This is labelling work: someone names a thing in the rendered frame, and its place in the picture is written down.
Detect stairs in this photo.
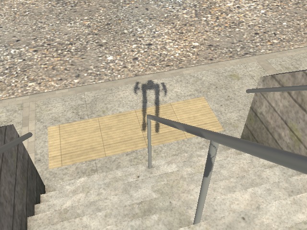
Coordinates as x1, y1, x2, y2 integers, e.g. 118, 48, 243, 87
27, 145, 307, 230

